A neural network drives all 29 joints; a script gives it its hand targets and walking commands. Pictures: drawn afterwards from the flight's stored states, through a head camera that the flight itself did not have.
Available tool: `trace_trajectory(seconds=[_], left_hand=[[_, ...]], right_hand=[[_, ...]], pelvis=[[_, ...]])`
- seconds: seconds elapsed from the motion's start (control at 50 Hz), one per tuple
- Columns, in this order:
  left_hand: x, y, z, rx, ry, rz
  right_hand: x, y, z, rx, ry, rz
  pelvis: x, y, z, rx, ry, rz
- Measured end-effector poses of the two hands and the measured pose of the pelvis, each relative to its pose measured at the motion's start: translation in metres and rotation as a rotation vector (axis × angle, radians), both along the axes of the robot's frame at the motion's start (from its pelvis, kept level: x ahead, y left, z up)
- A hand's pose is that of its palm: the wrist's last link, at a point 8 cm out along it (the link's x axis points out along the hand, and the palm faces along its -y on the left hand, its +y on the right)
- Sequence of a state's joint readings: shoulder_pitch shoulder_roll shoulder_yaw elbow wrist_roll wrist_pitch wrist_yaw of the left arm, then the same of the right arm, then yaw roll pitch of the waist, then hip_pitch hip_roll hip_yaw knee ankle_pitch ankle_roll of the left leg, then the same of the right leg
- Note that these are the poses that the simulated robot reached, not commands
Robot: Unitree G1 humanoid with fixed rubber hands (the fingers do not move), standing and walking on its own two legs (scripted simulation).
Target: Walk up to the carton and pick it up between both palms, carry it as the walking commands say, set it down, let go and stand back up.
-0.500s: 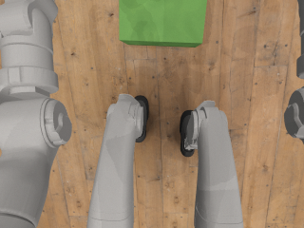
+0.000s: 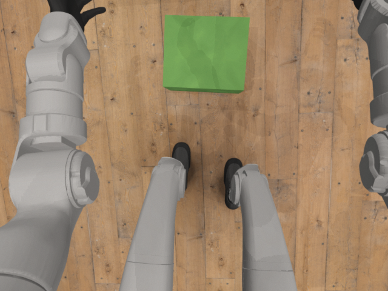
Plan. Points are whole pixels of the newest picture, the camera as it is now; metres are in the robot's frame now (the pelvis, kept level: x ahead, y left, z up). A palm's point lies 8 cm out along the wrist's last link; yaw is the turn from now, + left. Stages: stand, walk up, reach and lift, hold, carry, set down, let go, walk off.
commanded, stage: let go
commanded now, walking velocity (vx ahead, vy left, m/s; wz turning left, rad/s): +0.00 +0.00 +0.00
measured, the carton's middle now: (205, 58) +0.57 +0.04 -0.57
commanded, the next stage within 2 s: stand in 1.36 s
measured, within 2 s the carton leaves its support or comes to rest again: neither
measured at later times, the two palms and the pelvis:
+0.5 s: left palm (0, 81) +0.42 +0.27 -0.01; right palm out of the picture +0.44 -0.21 -0.02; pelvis +0.09 +0.01 +0.08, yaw -1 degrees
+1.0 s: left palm out of the picture +0.26 +0.24 +0.06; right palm out of the picture +0.26 -0.25 +0.04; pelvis +0.10 +0.00 +0.12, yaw -1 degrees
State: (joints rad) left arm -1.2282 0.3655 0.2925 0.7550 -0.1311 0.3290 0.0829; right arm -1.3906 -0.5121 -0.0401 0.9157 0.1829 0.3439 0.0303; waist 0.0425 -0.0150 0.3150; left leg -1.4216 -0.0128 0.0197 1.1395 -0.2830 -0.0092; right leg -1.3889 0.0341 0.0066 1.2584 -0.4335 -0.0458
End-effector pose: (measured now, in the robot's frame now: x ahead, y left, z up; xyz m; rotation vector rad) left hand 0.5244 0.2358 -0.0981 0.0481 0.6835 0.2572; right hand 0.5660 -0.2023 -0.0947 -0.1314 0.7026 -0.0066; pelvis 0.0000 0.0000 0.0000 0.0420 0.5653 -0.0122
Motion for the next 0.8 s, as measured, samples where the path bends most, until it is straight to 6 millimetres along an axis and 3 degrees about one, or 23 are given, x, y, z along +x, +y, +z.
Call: trace_trajectory(seconds=[0.14,0.22,0.32,0.54,0.8], left_hand=[[-0.006,-0.001,0.02,0.016,0.022,-0.052],[-0.021,0.01,0.026,0.015,0.058,-0.065],[-0.049,0.025,0.041,0.002,0.088,-0.075],[-0.124,0.039,0.095,0.022,0.12,-0.124],[-0.236,0.012,0.138,-0.003,0.141,-0.141]], right_hand=[[-0.007,-0.014,0.02,-0.057,0.035,-0.006],[-0.025,-0.01,0.017,-0.075,0.084,0.001],[-0.051,0.001,0.031,-0.099,0.076,0.011],[-0.137,-0.008,0.08,-0.107,0.106,-0.027],[-0.247,-0.038,0.126,-0.094,0.112,-0.077]], pelvis=[[0.029,0.002,0.014,-0.003,0.132,0.005],[0.045,0.003,0.026,-0.006,0.159,0.006],[0.064,0.006,0.044,-0.014,0.141,0.006],[0.091,0.014,0.086,-0.034,-0.043,0.004],[0.102,0.006,0.117,-0.031,-0.381,-0.004]])
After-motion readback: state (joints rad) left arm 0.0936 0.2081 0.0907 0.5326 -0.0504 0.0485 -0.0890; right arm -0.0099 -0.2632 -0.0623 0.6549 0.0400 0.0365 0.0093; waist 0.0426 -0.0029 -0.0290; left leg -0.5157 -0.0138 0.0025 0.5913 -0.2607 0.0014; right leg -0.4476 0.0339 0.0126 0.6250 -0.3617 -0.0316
